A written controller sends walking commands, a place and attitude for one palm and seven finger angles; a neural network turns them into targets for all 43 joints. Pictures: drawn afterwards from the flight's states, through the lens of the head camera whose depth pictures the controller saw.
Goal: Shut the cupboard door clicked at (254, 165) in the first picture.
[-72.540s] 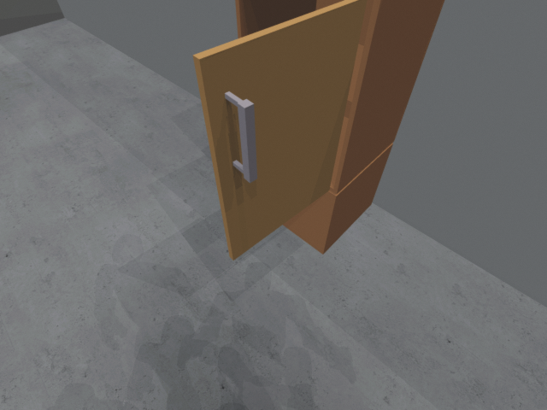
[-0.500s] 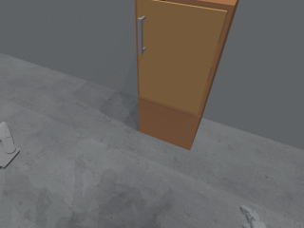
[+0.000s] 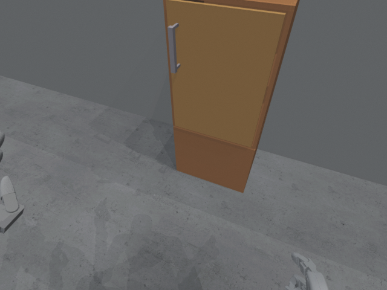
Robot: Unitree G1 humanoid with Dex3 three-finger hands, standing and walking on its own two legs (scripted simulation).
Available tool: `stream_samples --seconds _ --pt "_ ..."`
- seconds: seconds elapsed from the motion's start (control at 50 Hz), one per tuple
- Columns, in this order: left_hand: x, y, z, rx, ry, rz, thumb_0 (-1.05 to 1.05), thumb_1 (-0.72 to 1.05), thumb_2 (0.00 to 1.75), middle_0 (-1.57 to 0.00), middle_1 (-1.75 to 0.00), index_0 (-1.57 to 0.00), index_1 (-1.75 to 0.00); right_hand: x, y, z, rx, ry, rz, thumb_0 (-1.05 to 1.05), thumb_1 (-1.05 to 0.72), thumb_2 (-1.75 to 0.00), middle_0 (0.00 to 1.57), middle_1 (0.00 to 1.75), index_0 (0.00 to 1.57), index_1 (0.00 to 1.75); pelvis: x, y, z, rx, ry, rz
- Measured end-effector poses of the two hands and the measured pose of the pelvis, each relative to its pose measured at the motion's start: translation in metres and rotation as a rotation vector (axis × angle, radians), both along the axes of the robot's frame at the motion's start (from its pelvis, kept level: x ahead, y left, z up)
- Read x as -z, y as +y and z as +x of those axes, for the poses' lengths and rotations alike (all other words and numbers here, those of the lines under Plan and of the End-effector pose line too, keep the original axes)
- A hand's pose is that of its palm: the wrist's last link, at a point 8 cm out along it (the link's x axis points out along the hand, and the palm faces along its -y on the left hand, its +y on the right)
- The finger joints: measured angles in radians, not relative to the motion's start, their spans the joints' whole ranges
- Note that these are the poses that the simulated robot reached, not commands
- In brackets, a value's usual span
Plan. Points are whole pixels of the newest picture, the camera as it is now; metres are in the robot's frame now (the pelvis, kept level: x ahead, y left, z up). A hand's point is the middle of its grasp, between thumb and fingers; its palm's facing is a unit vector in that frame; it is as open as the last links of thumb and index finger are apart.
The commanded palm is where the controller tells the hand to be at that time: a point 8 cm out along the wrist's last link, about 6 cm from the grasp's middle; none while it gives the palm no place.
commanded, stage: stop stepping back and stand still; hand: left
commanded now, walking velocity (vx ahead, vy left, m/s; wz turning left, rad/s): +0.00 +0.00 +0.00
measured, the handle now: (175, 48) +0.94 +0.12 +0.09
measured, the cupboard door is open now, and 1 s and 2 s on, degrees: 0 0 0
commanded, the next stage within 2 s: let the arm hang, fingers relaxed in 0.06 s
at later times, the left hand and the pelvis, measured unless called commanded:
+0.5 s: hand out of the picture -0.03 +0.21 -0.18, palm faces +0.02 -0.98 -0.17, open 7.1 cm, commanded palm none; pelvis -0.05 +0.03 +0.00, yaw +2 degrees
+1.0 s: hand out of the picture -0.13 +0.20 -0.17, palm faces +0.04 -0.98 -0.19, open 7.3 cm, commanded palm none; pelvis -0.06 +0.03 +0.00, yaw +0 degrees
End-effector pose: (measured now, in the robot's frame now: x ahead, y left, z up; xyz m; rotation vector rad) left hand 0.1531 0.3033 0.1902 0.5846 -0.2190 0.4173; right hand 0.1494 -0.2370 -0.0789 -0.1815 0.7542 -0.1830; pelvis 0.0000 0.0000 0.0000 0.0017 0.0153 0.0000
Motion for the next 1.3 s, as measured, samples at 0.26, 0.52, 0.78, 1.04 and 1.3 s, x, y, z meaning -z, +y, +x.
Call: stream_samples --seconds 0.26,0.52,0.78,1.04,1.3 --pt "0.122 0.006 0.004 0.057 0.424 -0.207 0.01 0.90 0.90 -0.21 -0.30 -0.21 -0.30 0.011 0.003 -0.021 -0.098 0.033 -0.032 0.01 -0.91 -0.90 0.20 0.30 0.20 0.30 0.008 0.022 -0.031 -0.016 0.008 -0.019" --pt "0.339 -0.042 -0.202 -0.183 1.452 -0.670 0.00 0.97 0.90 -0.21 -0.30 -0.21 -0.30 0.046 0.026 -0.169 -0.037 0.537 -0.028 0.01 -0.91 -0.90 0.20 0.30 0.20 0.30 0.003 0.033 -0.055 -0.035 -0.027 -0.016" --pt "0.312 -0.033 -0.330 -0.414 1.719 -0.675 0.01 0.92 0.90 -0.20 -0.30 -0.20 -0.30 0.067 0.050 -0.227 0.046 0.680 0.078 0.01 -0.91 -0.90 0.20 0.30 0.20 0.30 -0.004 0.040 -0.066 -0.017 -0.040 -0.012" --pt "0.334 -0.061 -0.268 -0.266 1.593 -0.699 0.00 0.91 0.90 -0.20 -0.30 -0.20 -0.30 0.067 0.055 -0.229 0.090 0.640 0.103 0.01 -0.91 -0.90 0.20 0.30 0.20 0.30 -0.003 0.034 -0.063 -0.005 -0.052 -0.008" --pt "0.334 -0.077 -0.230 -0.210 1.551 -0.707 0.00 0.91 0.90 -0.20 -0.30 -0.20 -0.30 0.064 0.060 -0.241 0.110 0.696 0.122 0.01 -0.91 -0.90 0.20 0.30 0.20 0.30 -0.006 0.029 -0.052 -0.004 -0.043 -0.003"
